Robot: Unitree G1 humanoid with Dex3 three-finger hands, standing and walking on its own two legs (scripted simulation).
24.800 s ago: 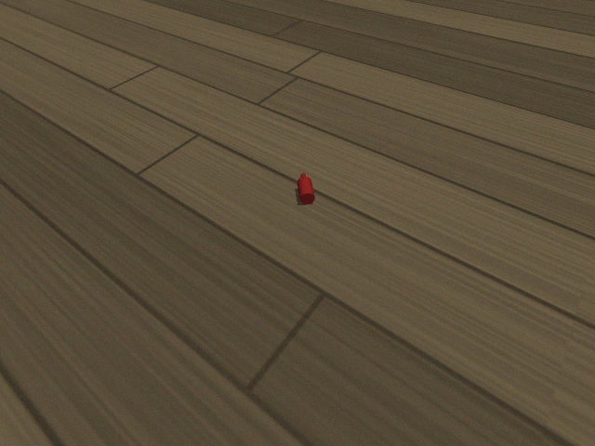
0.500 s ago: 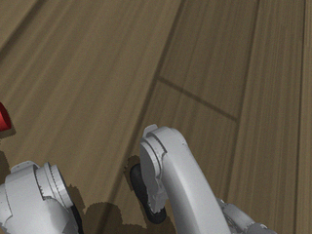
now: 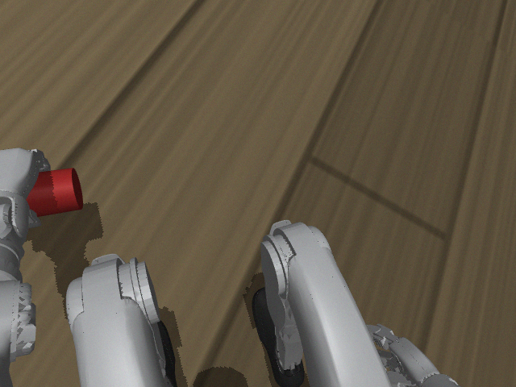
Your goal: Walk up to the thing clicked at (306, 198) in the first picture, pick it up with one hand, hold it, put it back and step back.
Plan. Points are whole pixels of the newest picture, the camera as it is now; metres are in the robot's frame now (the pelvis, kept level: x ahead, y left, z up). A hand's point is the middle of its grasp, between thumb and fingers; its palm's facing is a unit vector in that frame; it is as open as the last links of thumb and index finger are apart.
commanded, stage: settle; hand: left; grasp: from above
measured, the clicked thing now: (17, 197) +0.44 +0.34 -0.20
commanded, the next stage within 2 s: lift in 0.22 s
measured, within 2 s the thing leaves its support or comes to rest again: neither
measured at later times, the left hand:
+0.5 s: hand (3, 190) +0.42 +0.32 -0.11, palm faces -0.42 -0.07 -0.91, open 9.6 cm
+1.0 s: hand out of the picture +0.35 +0.32 +0.05, palm faces -0.42 -0.11 -0.90, open 9.6 cm
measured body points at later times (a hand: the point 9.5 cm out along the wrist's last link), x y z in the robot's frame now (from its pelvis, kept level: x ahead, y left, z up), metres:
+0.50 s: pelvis -0.01 +0.00 +0.03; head +0.21 +0.07 +0.42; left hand +0.44 +0.32 -0.06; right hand +0.08 -0.27 -0.07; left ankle +0.08 +0.13 -0.29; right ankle +0.10 -0.11 -0.29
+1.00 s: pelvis +0.00 +0.00 +0.15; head +0.16 +0.06 +0.57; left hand +0.37 +0.32 +0.10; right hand +0.14 -0.26 +0.04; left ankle +0.07 +0.13 -0.29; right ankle +0.10 -0.11 -0.29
